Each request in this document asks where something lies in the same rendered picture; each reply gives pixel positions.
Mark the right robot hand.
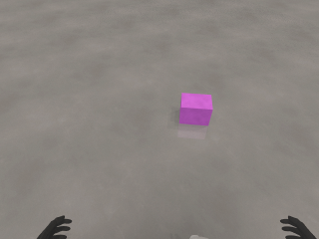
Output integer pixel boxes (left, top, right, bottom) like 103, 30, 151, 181
280, 216, 317, 239

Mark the left robot hand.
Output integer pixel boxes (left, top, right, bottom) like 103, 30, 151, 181
37, 215, 72, 239

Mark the carton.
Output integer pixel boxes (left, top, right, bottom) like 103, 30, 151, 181
179, 93, 213, 126

